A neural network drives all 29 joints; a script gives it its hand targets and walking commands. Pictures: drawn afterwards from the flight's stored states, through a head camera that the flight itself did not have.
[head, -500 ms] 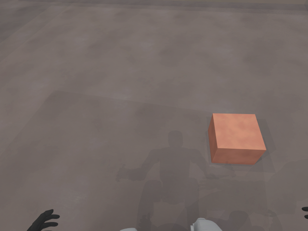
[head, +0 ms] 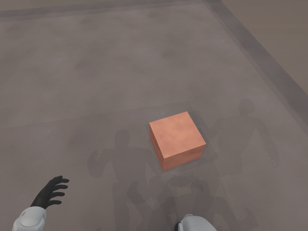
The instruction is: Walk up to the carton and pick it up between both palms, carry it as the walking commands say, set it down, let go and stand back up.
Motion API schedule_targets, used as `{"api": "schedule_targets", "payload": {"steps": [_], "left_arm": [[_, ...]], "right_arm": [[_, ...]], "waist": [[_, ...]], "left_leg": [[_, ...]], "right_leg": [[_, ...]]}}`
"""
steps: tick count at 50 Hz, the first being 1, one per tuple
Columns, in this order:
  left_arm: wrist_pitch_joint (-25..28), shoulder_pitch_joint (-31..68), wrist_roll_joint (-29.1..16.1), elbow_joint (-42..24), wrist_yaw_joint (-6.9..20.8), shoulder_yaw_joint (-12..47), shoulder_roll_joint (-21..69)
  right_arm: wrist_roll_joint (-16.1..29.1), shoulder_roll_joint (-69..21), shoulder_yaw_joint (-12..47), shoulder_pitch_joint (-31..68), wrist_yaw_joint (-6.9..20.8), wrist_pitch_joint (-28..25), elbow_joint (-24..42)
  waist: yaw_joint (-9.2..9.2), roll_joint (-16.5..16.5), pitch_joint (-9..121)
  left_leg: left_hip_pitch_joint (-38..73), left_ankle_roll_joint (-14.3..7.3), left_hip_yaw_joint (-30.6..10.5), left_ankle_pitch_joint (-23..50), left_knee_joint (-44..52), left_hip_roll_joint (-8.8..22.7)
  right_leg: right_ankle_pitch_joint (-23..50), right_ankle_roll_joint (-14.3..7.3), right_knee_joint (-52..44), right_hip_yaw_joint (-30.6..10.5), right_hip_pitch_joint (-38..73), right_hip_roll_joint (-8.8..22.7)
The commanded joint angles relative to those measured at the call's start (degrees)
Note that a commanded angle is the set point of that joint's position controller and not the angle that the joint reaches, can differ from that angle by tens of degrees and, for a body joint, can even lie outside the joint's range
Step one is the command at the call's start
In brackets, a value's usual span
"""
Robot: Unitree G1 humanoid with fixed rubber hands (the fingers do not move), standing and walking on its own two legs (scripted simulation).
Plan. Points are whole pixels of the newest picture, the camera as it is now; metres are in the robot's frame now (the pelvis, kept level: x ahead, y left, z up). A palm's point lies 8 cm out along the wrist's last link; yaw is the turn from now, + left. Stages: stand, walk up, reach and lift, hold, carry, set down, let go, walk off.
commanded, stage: walk up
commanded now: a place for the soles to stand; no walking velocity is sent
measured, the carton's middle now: (175, 140) +0.69 -0.15 -0.65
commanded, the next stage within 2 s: none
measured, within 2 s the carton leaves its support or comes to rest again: neither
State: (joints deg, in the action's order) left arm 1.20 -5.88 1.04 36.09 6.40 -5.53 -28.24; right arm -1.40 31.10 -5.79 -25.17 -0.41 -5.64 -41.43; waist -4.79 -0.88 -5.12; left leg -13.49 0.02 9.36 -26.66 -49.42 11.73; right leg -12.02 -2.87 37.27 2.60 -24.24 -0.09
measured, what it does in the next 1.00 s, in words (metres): walks ahead, turning right: left foot, then right foot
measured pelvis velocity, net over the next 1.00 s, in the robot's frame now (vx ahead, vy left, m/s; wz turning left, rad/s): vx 0.23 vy -0.06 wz -0.27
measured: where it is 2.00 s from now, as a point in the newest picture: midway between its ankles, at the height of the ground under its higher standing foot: (203, 214)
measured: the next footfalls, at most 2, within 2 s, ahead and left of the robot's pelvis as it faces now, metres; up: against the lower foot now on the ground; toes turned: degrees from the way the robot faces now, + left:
left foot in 0.24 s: +0.21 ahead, +0.12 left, +0.00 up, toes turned +0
right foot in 0.52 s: +0.27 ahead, -0.20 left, +0.00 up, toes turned -13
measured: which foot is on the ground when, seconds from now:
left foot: up 0.00-0.22, down 0.24-0.54, up 0.56-0.76, down 0.78-1.00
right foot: down 0.00-0.24, up 0.26-0.50, down 0.52-1.00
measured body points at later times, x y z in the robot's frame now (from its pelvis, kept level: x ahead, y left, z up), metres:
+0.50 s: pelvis +0.16 -0.03 +0.01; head +0.17 -0.03 +0.46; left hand +0.34 +0.27 -0.08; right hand +0.15 -0.41 -0.05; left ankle +0.17 +0.12 -0.71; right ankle +0.22 -0.18 -0.70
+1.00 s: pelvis +0.23 -0.06 +0.00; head +0.25 -0.06 +0.45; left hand +0.42 +0.22 -0.10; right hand +0.28 -0.40 -0.09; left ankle +0.29 +0.07 -0.71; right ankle +0.23 -0.19 -0.71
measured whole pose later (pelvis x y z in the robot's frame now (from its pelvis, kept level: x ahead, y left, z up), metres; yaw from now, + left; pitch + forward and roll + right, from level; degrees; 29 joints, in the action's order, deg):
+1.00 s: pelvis +0.23 -0.06 +0.00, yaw -15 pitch -2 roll +0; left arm 3.3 -10.3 0.1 49.5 -0.7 -0.2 -24.6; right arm 0.1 24.0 -1.6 -7.6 0.3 -2.0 -48.9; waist 0.3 -0.3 -4.0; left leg -20.0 1.0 3.5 -19.5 -41.2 3.8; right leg -19.3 0.2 41.5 -2.1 -20.7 -0.4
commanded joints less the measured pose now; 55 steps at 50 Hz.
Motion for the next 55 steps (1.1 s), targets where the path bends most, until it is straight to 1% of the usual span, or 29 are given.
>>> {"api": "schedule_targets", "payload": {"steps": [1,2,3,5,8,11,12,13,14,15,16,19,23,25,26,27,28,29,30,33,36,38,39,40,41,43,45,50,55], "left_arm": [[0.2,-14.9,-1.2,-0.5,-2.6,-4.9,-16.2],[0.5,-12.9,-1.7,-1.4,-3.1,-4.4,-14.2],[0.8,-10.7,-2.1,-2.2,-3.4,-3.6,-12.4],[1.2,-8.3,-1.2,-3.1,-3.3,-3.0,-11.0],[1.6,-9.7,-0.5,-3.6,-2.4,-2.6,-10.5],[1.0,-6.4,-0.6,-5.0,-1.7,-1.6,-9.3],[0.8,-6.6,-0.1,-5.7,-1.8,-0.7,-6.1],[1.3,-7.3,-0.1,-7.1,-2.3,0.5,-1.3],[1.0,-9.5,1.0,-5.7,-3.3,-0.4,-6.3],[1.2,-9.6,0.8,-3.9,-3.3,-1.2,-9.8],[1.5,-10.9,0.2,-2.4,-2.8,-1.7,-10.5],[1.5,-13.8,0.2,0.0,-1.2,-1.7,-8.0],[1.6,-12.5,-0.4,0.9,-1.0,-1.5,-5.6],[2.0,-15.1,0.0,3.2,-2.3,-1.8,-5.8],[2.3,-17.4,0.1,4.0,-3.1,-2.4,-6.9],[2.7,-21.1,0.4,4.4,-3.9,-3.2,-9.8],[3.1,-21.2,0.6,2.2,-4.7,-4.2,-16.4],[3.1,-19.3,-0.2,2.2,-4.9,-3.8,-16.1],[3.2,-17.9,-0.5,2.1,-5.6,-3.3,-15.0],[3.1,-13.8,-0.7,2.0,-6.6,-1.5,-11.5],[3.1,-10.7,-0.7,2.1,-6.9,0.1,-10.4],[2.7,-9.6,-1.4,2.0,-7.0,1.4,-9.0],[2.5,-9.7,-1.5,1.6,-7.1,2.3,-6.6],[2.1,-11.0,-1.7,2.8,-7.4,2.6,-5.5],[1.8,-10.8,-1.7,5.1,-7.8,2.1,-6.5],[2.3,-10.6,-1.0,7.4,-7.6,1.8,-7.3],[2.8,-6.7,-0.7,8.5,-7.4,1.4,-10.0],[2.8,-3.6,-1.0,12.7,-7.4,2.7,-7.6],[2.4,-0.6,-1.0,16.3,-7.2,3.3,-6.8]], "right_arm": [[2.2,9.5,-0.8,4.4,-0.5,-0.7,6.9],[1.9,9.4,-0.7,4.1,-0.6,-0.7,6.6],[1.3,8.2,-0.4,2.2,-0.4,-0.8,6.0],[0.2,7.1,-0.6,-2.1,0.0,-0.8,3.3],[0.1,5.3,-0.7,-2.0,0.0,-1.0,2.8],[-0.2,5.3,-1.7,-5.0,-0.1,-2.1,1.5],[-0.9,7.7,-2.9,-9.2,-0.5,-2.6,0.6],[-2.1,14.4,-4.6,-13.5,-1.0,-3.4,1.0],[-0.4,17.5,-5.2,-7.5,-1.0,-3.2,3.3],[0.5,15.2,-4.3,-1.8,-0.9,-3.0,4.6],[0.5,12.5,-3.3,1.1,-0.6,-2.8,5.1],[-0.7,11.3,-3.0,2.2,0.3,-2.3,4.6],[-1.0,11.4,-3.2,4.0,1.0,-1.4,4.8],[-0.5,8.9,-2.2,4.7,1.2,-0.1,5.0],[-0.5,6.6,-1.4,3.1,1.1,0.5,4.8],[-0.1,3.9,-0.4,2.9,0.9,0.7,5.6],[1.1,2.4,0.1,4.2,0.7,1.0,7.6],[1.5,7.4,-0.8,5.2,-0.2,1.7,6.4],[1.4,7.5,-0.8,4.1,-0.4,1.7,5.5],[0.6,5.6,0.0,0.6,-0.1,1.6,2.0],[0.7,3.3,0.4,1.2,-0.2,2.0,-0.2],[0.0,3.7,-0.1,2.4,-0.5,2.1,-0.7],[-0.6,6.0,-0.5,3.6,-0.5,1.9,-0.3],[0.2,8.9,-0.5,8.8,-0.1,1.6,1.0],[0.8,8.2,-0.1,12.4,0.4,1.7,0.5],[1.0,6.2,1.0,15.7,0.6,2.4,-1.3],[1.7,4.6,1.4,15.2,0.4,2.9,-3.2],[1.7,3.7,1.6,18.0,0.5,3.3,-6.6],[1.8,3.2,2.3,22.3,0.6,3.6,-10.2]], "waist": [[10.58,-5.0,11.6],[9.27,-1.7,9.7],[7.34,-0.9,7.6],[5.06,-5.4,6.0],[4.96,-8.9,5.9],[1.19,-6.3,4.6],[-1.71,0.2,4.3],[-3.9,13.8,6.5],[-0.85,8.9,3.9],[1.19,3.6,0.4],[3.07,3.7,-0.9],[3.57,10.1,-1.1],[3.99,12.6,0.2],[5.57,9.1,2.1],[6.38,4.3,4.2],[9.03,-3.8,5.6],[9.43,-15.3,7.6],[8.82,-6.9,7.9],[7.73,-5.4,7.4],[5.38,-7.2,6.0],[3.9,-8.3,8.0],[2.51,-5.9,7.9],[3.33,0.1,8.1],[5.34,7.0,8.1],[6.11,6.4,7.2],[7.17,3.6,6.1],[4.73,1.1,5.9],[4.62,1.5,7.7],[4.97,1.6,6.9]], "left_leg": [[-29.5,-2.6,-10.0,-2.3,-24.7,-4.6],[-29.2,-3.0,-10.6,-1.3,-22.8,-3.4],[-26.7,-3.0,-10.9,-1.1,-16.5,-2.2],[-17.9,-1.8,-7.6,-1.8,-6.2,-4.6],[-11.0,-1.5,-4.7,2.7,1.6,-6.8],[6.3,-2.6,-3.4,12.2,13.0,-9.8],[14.7,-4.2,-10.9,6.2,19.2,-6.8],[18.9,-9.3,-38.0,-12.2,31.7,10.8],[11.8,-14.3,-49.7,-24.4,38.7,20.6],[6.4,-16.2,-44.6,-21.9,37.4,18.4],[4.6,-15.6,-36.4,-15.9,35.3,14.2],[-3.8,-11.8,-16.8,1.2,32.8,7.4],[-9.5,-10.7,-8.2,5.1,28.8,4.8],[-11.5,-8.6,-4.6,9.2,19.7,2.3],[-12.8,-7.3,-2.6,9.9,11.3,0.6],[-16.2,-5.5,-1.2,12.4,-2.7,-1.5],[-27.6,-2.5,-2.5,-2.2,-14.8,-8.7],[-26.3,-2.6,-10.3,-7.5,-19.4,-6.3],[-26.8,-2.9,-11.4,-6.5,-20.4,-5.6],[-19.7,-1.9,-9.6,-3.5,-8.1,-5.3],[-6.8,-2.0,-5.5,2.5,2.3,-8.0],[1.5,-3.8,-7.1,14.7,12.1,-9.0],[2.2,-5.8,-16.9,18.8,16.4,-2.9],[-3.4,-10.9,-27.6,19.5,21.7,6.5],[-8.4,-13.2,-25.2,20.9,21.2,7.3],[-11.3,-7.7,-17.3,17.1,17.0,0.9],[-5.6,-3.5,-11.9,14.5,13.0,-4.8],[-1.1,-5.0,-12.6,17.2,16.9,-2.7],[0.2,-3.9,-11.5,15.4,20.9,-2.7]], "right_leg": [[-7.0,-16.3,-17.4,-37.3,29.4,20.1],[-3.1,-16.0,-16.4,-31.5,25.9,19.2],[-0.6,-13.4,-15.3,-25.6,20.6,16.2],[5.7,-11.9,-13.7,-16.8,11.4,10.5],[6.3,-12.7,-13.8,-17.7,5.5,10.2],[-12.8,-9.4,-7.3,-15.9,-9.2,6.7],[-18.1,-6.3,2.9,-14.2,-17.4,2.5],[-17.9,-1.9,22.1,-11.5,-25.4,-6.2],[-17.3,0.1,30.5,-14.4,-27.4,-2.6],[-12.5,1.1,32.2,-14.4,-25.5,0.6],[-10.3,2.0,30.7,-13.0,-23.4,2.4],[-9.1,2.9,18.1,-7.0,-11.1,4.0],[-6.0,2.4,3.5,1.0,2.0,1.1],[-0.8,1.8,-2.4,3.6,10.0,-2.4],[-2.8,0.9,-4.1,2.1,15.0,-2.8],[-7.6,-1.5,-8.8,-8.3,18.6,2.5],[-12.3,-9.5,-17.9,-38.6,19.7,18.6],[-7.7,-13.4,-16.8,-39.2,17.7,20.8],[-2.3,-14.4,-14.1,-35.0,16.8,19.8],[16.0,-11.2,-7.9,-20.0,10.3,12.6],[30.7,-10.0,-2.2,-15.1,2.9,11.8],[18.4,-5.9,1.7,-13.8,-3.6,9.5],[7.8,-2.7,4.9,-12.0,-6.4,6.7],[-4.6,1.2,10.8,-5.4,-2.8,1.0],[-11.5,1.4,9.7,-3.0,3.5,0.8],[-4.0,0.3,0.7,-6.5,8.2,2.4],[3.2,-2.1,-3.5,-14.5,2.8,6.3],[6.7,-0.8,-3.7,-11.0,4.5,4.5],[6.8,-0.3,-7.4,-11.7,6.5,4.8]]}}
